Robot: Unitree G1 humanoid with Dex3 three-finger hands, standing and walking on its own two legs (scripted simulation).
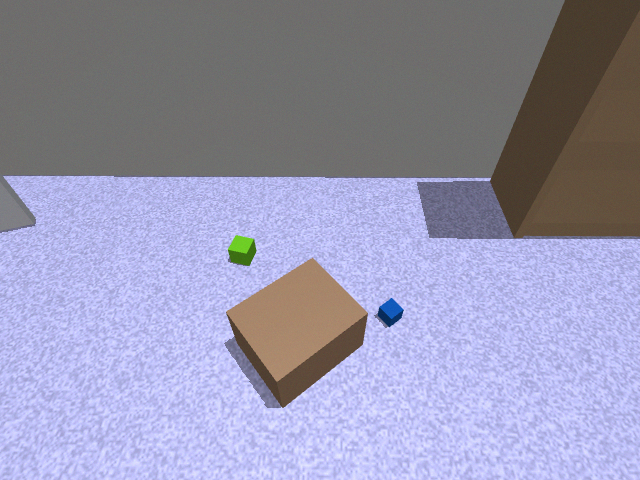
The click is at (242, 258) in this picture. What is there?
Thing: cube
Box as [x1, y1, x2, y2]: [228, 235, 255, 265]
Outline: 236,235 228,248 231,261 249,265 255,252 254,241 251,238
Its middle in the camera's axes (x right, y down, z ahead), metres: -0.31 +0.07 +1.57
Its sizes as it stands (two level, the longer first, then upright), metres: 0.078 0.078 0.078
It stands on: the floor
